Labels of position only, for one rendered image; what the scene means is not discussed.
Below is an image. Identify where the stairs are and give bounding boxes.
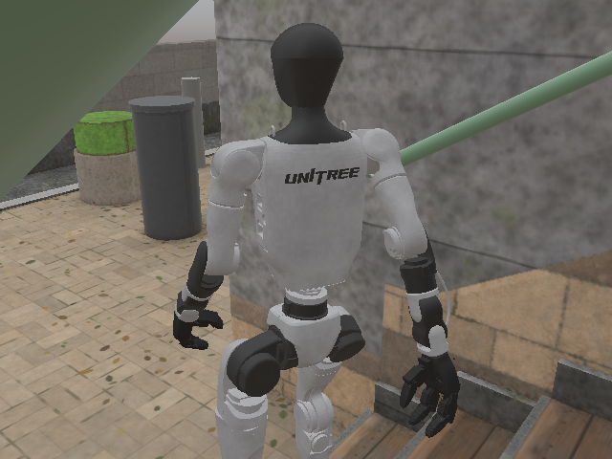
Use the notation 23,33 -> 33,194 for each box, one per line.
329,398 -> 612,459

